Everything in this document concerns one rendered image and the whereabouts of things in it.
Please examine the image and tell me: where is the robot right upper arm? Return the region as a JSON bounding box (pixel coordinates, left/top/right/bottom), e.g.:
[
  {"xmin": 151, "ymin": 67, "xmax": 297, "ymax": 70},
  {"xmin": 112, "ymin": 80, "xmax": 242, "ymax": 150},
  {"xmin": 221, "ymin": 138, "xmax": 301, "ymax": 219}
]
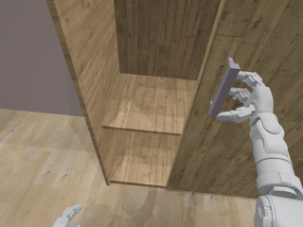
[{"xmin": 254, "ymin": 194, "xmax": 303, "ymax": 227}]

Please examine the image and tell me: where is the robot left hand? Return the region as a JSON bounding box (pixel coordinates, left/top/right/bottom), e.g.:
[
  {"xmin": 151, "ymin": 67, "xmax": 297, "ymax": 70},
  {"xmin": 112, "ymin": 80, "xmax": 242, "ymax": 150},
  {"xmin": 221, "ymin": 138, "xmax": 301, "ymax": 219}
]
[{"xmin": 52, "ymin": 204, "xmax": 82, "ymax": 227}]

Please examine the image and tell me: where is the handle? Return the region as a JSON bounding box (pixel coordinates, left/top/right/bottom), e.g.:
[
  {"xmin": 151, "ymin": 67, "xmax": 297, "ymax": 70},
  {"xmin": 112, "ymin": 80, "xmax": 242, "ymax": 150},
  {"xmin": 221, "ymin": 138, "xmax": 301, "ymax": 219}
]
[{"xmin": 208, "ymin": 58, "xmax": 241, "ymax": 118}]

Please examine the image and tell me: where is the right robot forearm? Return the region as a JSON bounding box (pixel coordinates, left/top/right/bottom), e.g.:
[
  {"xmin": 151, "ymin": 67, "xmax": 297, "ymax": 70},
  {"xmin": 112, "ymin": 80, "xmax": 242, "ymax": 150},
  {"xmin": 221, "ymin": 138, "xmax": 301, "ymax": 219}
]
[{"xmin": 249, "ymin": 112, "xmax": 303, "ymax": 201}]

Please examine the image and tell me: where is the robot right hand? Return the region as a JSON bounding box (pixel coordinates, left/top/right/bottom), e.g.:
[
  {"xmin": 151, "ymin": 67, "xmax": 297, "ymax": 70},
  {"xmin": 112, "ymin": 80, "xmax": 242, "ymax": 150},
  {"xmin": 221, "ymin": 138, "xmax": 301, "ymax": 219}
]
[{"xmin": 216, "ymin": 71, "xmax": 274, "ymax": 124}]

